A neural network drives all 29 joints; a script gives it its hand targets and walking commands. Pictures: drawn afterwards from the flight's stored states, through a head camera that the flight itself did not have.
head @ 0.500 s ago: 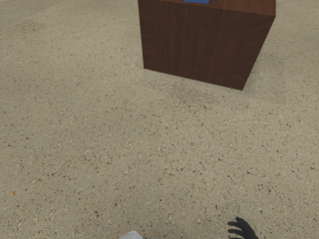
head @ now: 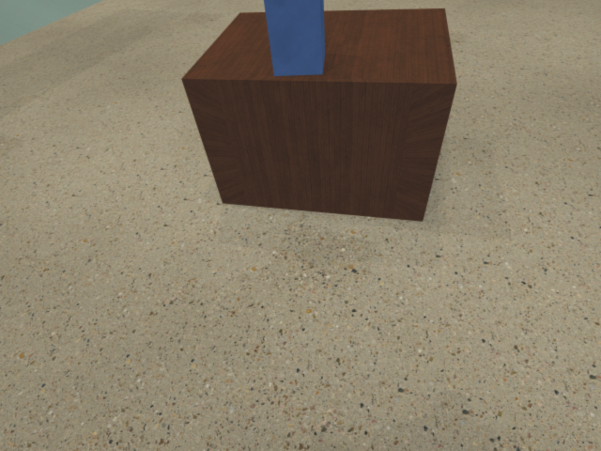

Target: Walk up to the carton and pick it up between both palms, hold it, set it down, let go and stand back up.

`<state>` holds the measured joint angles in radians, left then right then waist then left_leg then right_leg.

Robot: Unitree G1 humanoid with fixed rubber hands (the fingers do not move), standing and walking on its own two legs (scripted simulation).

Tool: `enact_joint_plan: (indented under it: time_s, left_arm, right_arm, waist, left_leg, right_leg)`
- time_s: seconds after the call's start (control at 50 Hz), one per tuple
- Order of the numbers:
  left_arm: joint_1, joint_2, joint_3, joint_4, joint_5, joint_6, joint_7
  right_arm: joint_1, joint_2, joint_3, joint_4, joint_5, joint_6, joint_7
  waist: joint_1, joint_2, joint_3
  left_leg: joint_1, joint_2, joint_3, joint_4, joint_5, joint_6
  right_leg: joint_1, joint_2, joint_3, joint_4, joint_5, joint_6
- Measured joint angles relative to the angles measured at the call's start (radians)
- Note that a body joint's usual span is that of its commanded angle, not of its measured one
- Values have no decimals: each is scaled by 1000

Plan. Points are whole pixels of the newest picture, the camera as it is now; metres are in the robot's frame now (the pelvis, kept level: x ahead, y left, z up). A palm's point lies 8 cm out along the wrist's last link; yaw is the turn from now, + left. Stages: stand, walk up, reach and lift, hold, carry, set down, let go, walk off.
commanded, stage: walk up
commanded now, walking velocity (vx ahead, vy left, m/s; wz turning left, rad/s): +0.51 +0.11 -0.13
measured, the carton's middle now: (297, 26) +1.43 +0.02 +0.02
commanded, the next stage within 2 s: none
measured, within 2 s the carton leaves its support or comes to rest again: neither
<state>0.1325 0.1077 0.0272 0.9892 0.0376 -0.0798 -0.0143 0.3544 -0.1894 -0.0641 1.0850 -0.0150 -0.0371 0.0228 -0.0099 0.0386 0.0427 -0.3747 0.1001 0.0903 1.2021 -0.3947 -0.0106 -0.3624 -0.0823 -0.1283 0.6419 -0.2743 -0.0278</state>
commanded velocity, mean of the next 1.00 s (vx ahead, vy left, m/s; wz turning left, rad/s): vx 0.50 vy -0.06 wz -0.05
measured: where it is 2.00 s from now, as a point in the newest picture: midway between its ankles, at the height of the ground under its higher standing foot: (333, 265)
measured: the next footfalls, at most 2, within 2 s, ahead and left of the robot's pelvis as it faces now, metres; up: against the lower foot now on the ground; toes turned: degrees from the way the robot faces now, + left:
left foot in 0.32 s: +0.32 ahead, +0.17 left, +0.00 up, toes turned +10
right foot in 0.82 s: +0.59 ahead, -0.15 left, +0.00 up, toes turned -11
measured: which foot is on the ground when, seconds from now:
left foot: up 0.00-0.30, down 0.32-0.86, up 0.88-1.00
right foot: down 0.00-0.34, up 0.36-0.80, down 0.82-1.00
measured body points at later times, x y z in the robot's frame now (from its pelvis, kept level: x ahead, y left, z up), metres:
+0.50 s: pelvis +0.26 +0.06 +0.01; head +0.28 +0.10 +0.46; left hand +0.26 +0.30 -0.16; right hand +0.30 -0.17 -0.12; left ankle +0.28 +0.17 -0.73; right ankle +0.19 -0.08 -0.62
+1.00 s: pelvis +0.51 -0.04 +0.01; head +0.54 -0.07 +0.45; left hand +0.61 +0.17 -0.13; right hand +0.49 -0.28 -0.16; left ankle +0.42 +0.10 -0.62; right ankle +0.55 -0.14 -0.73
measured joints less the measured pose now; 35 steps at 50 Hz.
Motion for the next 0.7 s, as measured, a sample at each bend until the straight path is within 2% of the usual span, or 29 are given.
enact_joint_plan:
  time_s: [0.02, 0.04, 0.08, 0.16, 0.22, 0.3, 0.32, 0.34, 0.36, 0.4, 0.42, 0.46, 0.52, 0.58, 0.7]
  left_arm:
    - [30, 2, 21, 7, -7, -12, 28]
    - [57, 14, 35, 14, -11, -17, 34]
    - [111, 42, 41, 40, -10, -18, 28]
    - [225, 66, 44, 95, -8, -10, 24]
    - [285, 68, 45, 124, -7, 1, 21]
    - [336, 68, 47, 151, -14, 13, 11]
    - [346, 68, 46, 158, -13, 15, 7]
    - [340, 73, 45, 167, -12, 18, 5]
    - [329, 69, 43, 170, -18, 23, 6]
    - [301, 61, 43, 163, -10, 37, 0]
    - [279, 66, 49, 156, -5, 41, -8]
    - [224, 84, 59, 133, -1, 40, -17]
    - [144, 101, 62, 91, -2, 40, -19]
    - [72, 116, 64, 55, -2, 55, -24]
    - [-34, 120, 50, 1, -8, 80, -49]
  right_arm:
    - [-29, -3, -2, -16, -2, -4, -2]
    - [-57, -6, -5, -33, -5, -6, -3]
    - [-113, -17, -11, -63, -14, -3, -4]
    - [-212, -35, -18, -117, -18, 16, 3]
    - [-261, -31, -10, -147, -14, 22, 18]
    - [-279, -13, 5, -163, -16, 12, 25]
    - [-279, -4, 6, -162, -18, 1, 21]
    - [-282, 12, 6, -156, -26, -13, 15]
    - [-280, 22, 11, -155, -31, -26, 10]
    - [-250, 34, 17, -144, -15, -33, -1]
    - [-224, 42, 20, -132, -10, -31, -9]
    - [-160, 56, 25, -99, -10, -25, -19]
    - [-72, 61, 19, -50, -10, -18, -25]
    - [15, 64, 16, -11, -11, -24, -28]
    - [145, 77, 11, 35, -18, -21, -33]
  waist:
    - [11, 0, -2]
    - [23, 0, -4]
    - [42, 2, -10]
    - [59, 10, -22]
    - [72, 7, -19]
    - [89, -18, -20]
    - [85, -34, -20]
    - [81, -68, -6]
    - [83, -81, 5]
    - [67, -69, 8]
    - [55, -68, 9]
    - [38, -77, 8]
    - [12, -86, 8]
    - [-14, -90, 4]
    - [-62, -86, -2]
  left_leg:
    - [-44, 7, -4, 3, 35, -1]
    - [-81, 14, -8, -10, 61, -4]
    - [-140, 27, -15, -61, 98, -16]
    - [-205, 54, -17, -249, 184, -43]
    - [-197, 64, -18, -439, 237, -53]
    - [-116, 54, 10, -584, 241, -38]
    - [-88, 40, 22, -596, 232, -23]
    - [-83, 21, 41, -559, 208, 0]
    - [-79, 21, 56, -517, 173, 16]
    - [-51, 38, 63, -487, 119, 30]
    - [-22, 39, 61, -506, 114, 27]
    - [43, 33, 61, -571, 116, 22]
    - [134, 22, 67, -664, 121, 16]
    - [207, 15, 70, -722, 110, 6]
    - [328, 15, 81, -803, 67, -34]
  right_leg:
    - [33, 8, -5, -35, 3, -1]
    - [66, 16, -9, -68, 5, -2]
    - [128, 29, -13, -128, 6, 0]
    - [231, 47, -15, -217, -9, 16]
    - [294, 55, -17, -250, -39, 36]
    - [357, 49, -17, -223, -128, 71]
    - [360, 36, -12, -180, -169, 78]
    - [340, 4, 1, -95, -210, 65]
    - [291, -2, 32, 42, -236, 50]
    - [176, 33, 72, 326, -250, 34]
    - [125, 48, 80, 433, -221, 33]
    - [33, 45, 75, 541, -115, 33]
    - [-77, 10, 68, 539, 3, 37]
    - [-156, -15, 76, 479, 53, 52]
    - [-210, -48, 55, 199, 154, 84]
